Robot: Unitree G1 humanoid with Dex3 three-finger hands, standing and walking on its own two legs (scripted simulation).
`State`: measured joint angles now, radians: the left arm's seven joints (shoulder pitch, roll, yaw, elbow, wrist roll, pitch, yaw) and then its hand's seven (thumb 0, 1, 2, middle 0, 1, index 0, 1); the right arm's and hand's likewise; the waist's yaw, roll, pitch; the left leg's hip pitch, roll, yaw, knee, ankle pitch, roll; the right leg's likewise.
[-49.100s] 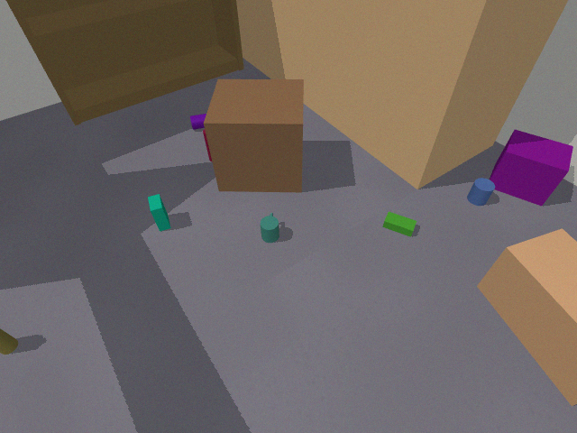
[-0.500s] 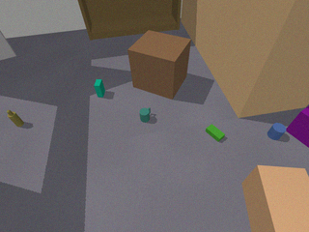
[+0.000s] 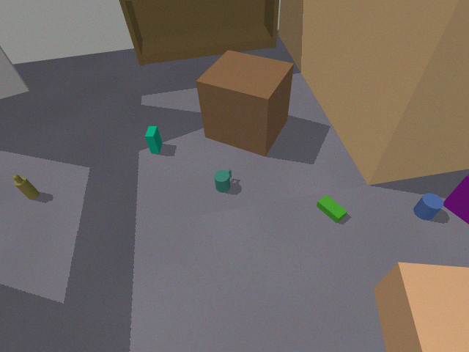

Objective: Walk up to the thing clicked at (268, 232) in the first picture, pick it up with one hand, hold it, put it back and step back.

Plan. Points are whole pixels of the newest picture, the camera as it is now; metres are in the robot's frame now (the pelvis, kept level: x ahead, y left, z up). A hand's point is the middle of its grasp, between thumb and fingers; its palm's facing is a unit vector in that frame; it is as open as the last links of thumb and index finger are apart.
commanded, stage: step back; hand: left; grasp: from above
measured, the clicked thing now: (224, 179) +1.04 +0.14 -0.72
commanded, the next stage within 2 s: stand in 0.28 s
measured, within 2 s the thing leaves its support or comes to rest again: neither
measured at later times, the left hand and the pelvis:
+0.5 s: hand out of the picture +0.11 +0.26 -0.14, palm faces -0.02 -0.94 -0.33, open 7.4 cm; pelvis +0.03 +0.01 +0.02, yaw -1 degrees
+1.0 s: hand out of the picture +0.09 +0.26 -0.13, palm faces -0.04 -0.94 -0.35, open 7.4 cm; pelvis +0.02 +0.00 +0.02, yaw -1 degrees
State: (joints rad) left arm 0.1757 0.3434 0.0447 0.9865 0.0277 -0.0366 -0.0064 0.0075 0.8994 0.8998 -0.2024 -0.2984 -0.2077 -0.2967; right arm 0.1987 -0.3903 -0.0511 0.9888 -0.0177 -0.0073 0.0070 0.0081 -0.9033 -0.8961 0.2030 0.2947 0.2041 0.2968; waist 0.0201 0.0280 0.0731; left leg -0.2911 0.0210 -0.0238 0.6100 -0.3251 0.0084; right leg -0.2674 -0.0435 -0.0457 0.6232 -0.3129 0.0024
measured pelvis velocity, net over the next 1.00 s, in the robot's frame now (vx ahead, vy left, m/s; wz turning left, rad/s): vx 0.02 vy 0.00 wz -0.02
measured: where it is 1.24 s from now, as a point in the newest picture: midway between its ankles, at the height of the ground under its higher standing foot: outside the picture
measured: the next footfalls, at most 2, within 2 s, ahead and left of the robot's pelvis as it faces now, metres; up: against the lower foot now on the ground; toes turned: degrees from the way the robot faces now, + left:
none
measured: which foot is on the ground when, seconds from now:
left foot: down 0.00-1.00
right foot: down 0.00-1.00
